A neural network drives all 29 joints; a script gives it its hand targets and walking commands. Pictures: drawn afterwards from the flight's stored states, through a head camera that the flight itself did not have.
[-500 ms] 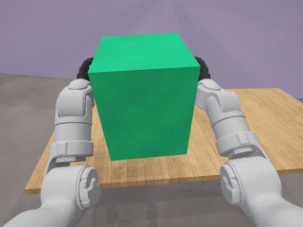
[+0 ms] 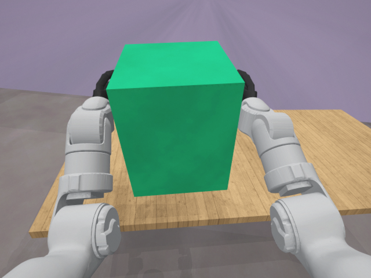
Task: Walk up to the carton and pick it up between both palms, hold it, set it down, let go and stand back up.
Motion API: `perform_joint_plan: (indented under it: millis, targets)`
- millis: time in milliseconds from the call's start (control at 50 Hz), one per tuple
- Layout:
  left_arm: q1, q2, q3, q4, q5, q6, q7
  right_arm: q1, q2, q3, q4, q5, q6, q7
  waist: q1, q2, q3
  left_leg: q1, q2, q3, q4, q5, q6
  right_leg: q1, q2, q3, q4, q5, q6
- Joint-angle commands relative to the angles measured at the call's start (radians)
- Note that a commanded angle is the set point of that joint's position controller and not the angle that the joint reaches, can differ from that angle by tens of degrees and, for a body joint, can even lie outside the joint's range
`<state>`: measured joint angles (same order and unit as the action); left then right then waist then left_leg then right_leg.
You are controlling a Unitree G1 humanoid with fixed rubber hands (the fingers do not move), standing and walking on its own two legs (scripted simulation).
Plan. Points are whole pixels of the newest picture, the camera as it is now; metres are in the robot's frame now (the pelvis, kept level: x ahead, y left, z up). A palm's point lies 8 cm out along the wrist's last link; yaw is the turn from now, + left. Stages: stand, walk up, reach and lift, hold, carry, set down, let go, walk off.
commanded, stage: hold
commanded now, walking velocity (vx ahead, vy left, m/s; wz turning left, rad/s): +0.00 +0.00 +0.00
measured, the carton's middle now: (176, 117) +0.38 +0.01 +0.25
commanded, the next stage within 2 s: none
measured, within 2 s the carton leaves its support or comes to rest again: neither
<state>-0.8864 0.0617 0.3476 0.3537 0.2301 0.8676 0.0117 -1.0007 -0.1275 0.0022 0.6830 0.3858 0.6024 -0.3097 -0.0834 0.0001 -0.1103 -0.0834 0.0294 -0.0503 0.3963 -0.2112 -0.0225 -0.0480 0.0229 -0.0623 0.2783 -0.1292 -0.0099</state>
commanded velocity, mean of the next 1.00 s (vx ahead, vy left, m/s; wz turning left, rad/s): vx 0.00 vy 0.00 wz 0.00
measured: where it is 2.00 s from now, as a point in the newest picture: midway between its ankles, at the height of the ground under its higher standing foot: outside the picture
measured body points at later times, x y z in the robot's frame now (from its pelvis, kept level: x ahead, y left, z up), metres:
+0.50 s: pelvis +0.00 +0.00 +0.00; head -0.09 +0.01 +0.44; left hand +0.38 +0.15 +0.28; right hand +0.38 -0.14 +0.28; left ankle +0.01 +0.13 -0.75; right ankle +0.02 -0.11 -0.75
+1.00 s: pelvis +0.00 +0.00 +0.00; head -0.09 +0.01 +0.44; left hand +0.39 +0.15 +0.28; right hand +0.38 -0.14 +0.28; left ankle +0.01 +0.13 -0.75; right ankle +0.02 -0.11 -0.75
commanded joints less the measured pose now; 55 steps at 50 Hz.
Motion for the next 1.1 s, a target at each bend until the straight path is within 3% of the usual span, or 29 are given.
perform_joint_plan:
  millis: [0, 80, 140, 180, 200, 240, 260, 340, 400, 520, 620, 660, 700, 800, 900, 1000, 1080]
  targets:
    - [-0.82, -0.609, -0.408, -0.134, -0.166, -0.088, -0.14, -0.835, 0.654, 0.234, -0.303, 0.13, -0.019, 0.138, -0.012, 0.054, -0.337, -0.01, -0.073, 0.021, -0.059, 0.231, -0.038, 0.165, 0.062, 0.033, 0.001, 0.143, 0.051]
    - [-0.823, -0.62, -0.423, -0.161, -0.167, -0.091, -0.137, -0.814, 0.652, 0.233, -0.275, 0.135, -0.023, 0.147, -0.015, 0.076, -0.365, 0.001, -0.066, 0.014, -0.054, 0.264, -0.045, 0.17, 0.066, 0.037, 0.011, 0.168, 0.044]
    - [-0.83, -0.628, -0.429, -0.169, -0.177, -0.092, -0.129, -0.846, 0.664, 0.248, -0.32, 0.152, -0.027, 0.148, -0.009, 0.078, -0.382, 0.014, -0.067, 0.012, -0.041, 0.294, -0.048, 0.176, 0.068, 0.035, 0.012, 0.187, 0.046]
    - [-0.805, -0.594, -0.389, -0.117, -0.154, -0.089, -0.133, -0.836, 0.662, 0.245, -0.29, 0.137, -0.024, 0.149, 0.002, 0.038, -0.341, -0.003, -0.074, 0.024, -0.055, 0.222, -0.036, 0.166, 0.06, 0.04, 0.0, 0.144, 0.053]
    - [-0.811, -0.611, -0.409, -0.132, -0.153, -0.091, -0.133, -0.837, 0.667, 0.248, -0.296, 0.137, -0.028, 0.151, 0.001, 0.052, -0.35, -0.006, -0.068, 0.02, -0.06, 0.227, -0.035, 0.168, 0.061, 0.04, 0.005, 0.149, 0.05]
    - [-0.798, -0.609, -0.387, -0.117, -0.154, -0.087, -0.135, -0.854, 0.671, 0.256, -0.305, 0.144, -0.028, 0.149, 0.015, 0.025, -0.362, -0.003, -0.071, 0.026, -0.06, 0.24, -0.025, 0.177, 0.059, 0.044, 0.005, 0.17, 0.055]
    - [-0.792, -0.613, -0.396, -0.123, -0.153, -0.085, -0.135, -0.849, 0.663, 0.251, -0.296, 0.146, -0.029, 0.146, 0.005, 0.046, -0.361, -0.004, -0.071, 0.021, -0.057, 0.242, -0.03, 0.194, 0.059, 0.047, 0.009, 0.18, 0.053]
    - [-0.816, -0.61, -0.415, -0.164, -0.177, -0.09, -0.136, -0.863, 0.68, 0.268, -0.347, 0.159, -0.032, 0.138, 0.005, 0.032, -0.42, 0.009, -0.08, 0.026, -0.037, 0.275, -0.031, 0.197, 0.058, 0.048, 0.015, 0.226, 0.059]
    - [-0.821, -0.622, -0.422, -0.155, -0.183, -0.087, -0.132, -0.84, 0.667, 0.246, -0.325, 0.142, -0.024, 0.137, -0.013, 0.053, -0.382, 0.001, -0.076, 0.02, -0.048, 0.246, -0.034, 0.179, 0.056, 0.046, 0.007, 0.191, 0.055]
    - [-0.83, -0.603, -0.423, -0.173, -0.175, -0.094, -0.139, -0.83, 0.674, 0.251, -0.318, 0.142, -0.023, 0.139, -0.011, 0.052, -0.394, 0.003, -0.078, 0.02, -0.058, 0.229, -0.034, 0.182, 0.057, 0.043, 0.009, 0.184, 0.055]
    - [-0.808, -0.602, -0.38, -0.101, -0.159, -0.088, -0.145, -0.859, 0.668, 0.244, -0.306, 0.142, -0.024, 0.141, 0.006, 0.031, -0.362, -0.019, -0.075, 0.021, -0.065, 0.2, -0.022, 0.182, 0.055, 0.045, 0.003, 0.15, 0.057]
    - [-0.845, -0.619, -0.423, -0.15, -0.178, -0.097, -0.14, -0.874, 0.686, 0.251, -0.331, 0.149, -0.033, 0.143, -0.003, 0.059, -0.414, -0.013, -0.076, 0.018, -0.058, 0.21, -0.029, 0.187, 0.058, 0.046, 0.009, 0.152, 0.053]
    - [-0.834, -0.619, -0.412, -0.122, -0.174, -0.096, -0.138, -0.866, 0.682, 0.241, -0.313, 0.139, -0.028, 0.141, -0.003, 0.052, -0.371, -0.005, -0.072, 0.021, -0.057, 0.229, -0.032, 0.17, 0.061, 0.041, 0.005, 0.165, 0.051]
    - [-0.832, -0.6, -0.359, -0.042, -0.153, -0.098, -0.148, -0.87, 0.661, 0.209, -0.241, 0.109, -0.029, 0.151, 0.001, 0.027, -0.315, -0.065, -0.07, 0.026, -0.101, 0.094, -0.015, 0.164, 0.051, 0.047, -0.009, 0.059, 0.055]
    - [-0.869, -0.631, -0.402, -0.105, -0.176, -0.107, -0.134, -0.897, 0.678, 0.225, -0.291, 0.14, -0.039, 0.152, -0.01, 0.068, -0.411, -0.004, -0.068, 0.016, -0.052, 0.243, -0.039, 0.177, 0.062, 0.04, 0.013, 0.169, 0.047]
    - [-0.821, -0.616, -0.375, -0.072, -0.164, -0.101, -0.133, -0.862, 0.657, 0.209, -0.27, 0.122, -0.035, 0.151, 0.001, 0.05, -0.364, -0.027, -0.071, 0.02, -0.07, 0.173, -0.034, 0.153, 0.062, 0.04, -0.005, 0.096, 0.049]
    - [-0.83, -0.601, -0.388, -0.108, -0.171, -0.102, -0.135, -0.857, 0.669, 0.238, -0.277, 0.14, -0.032, 0.146, -0.001, 0.042, -0.385, -0.018, -0.078, 0.025, -0.055, 0.224, -0.03, 0.19, 0.056, 0.048, 0.008, 0.171, 0.06]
